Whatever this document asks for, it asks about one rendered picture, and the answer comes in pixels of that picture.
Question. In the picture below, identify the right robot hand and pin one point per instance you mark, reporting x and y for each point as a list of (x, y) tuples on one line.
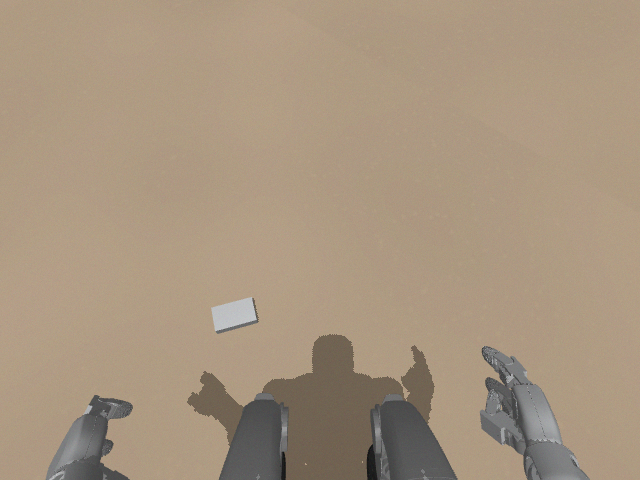
[(526, 417)]

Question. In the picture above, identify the right robot arm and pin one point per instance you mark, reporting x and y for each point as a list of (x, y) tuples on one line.
[(551, 461)]

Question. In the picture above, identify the left robot hand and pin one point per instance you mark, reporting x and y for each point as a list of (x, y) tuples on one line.
[(85, 440)]

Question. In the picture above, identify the small box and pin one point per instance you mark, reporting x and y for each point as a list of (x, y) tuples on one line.
[(234, 315)]

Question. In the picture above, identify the left robot arm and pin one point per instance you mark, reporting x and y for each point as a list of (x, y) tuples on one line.
[(77, 471)]

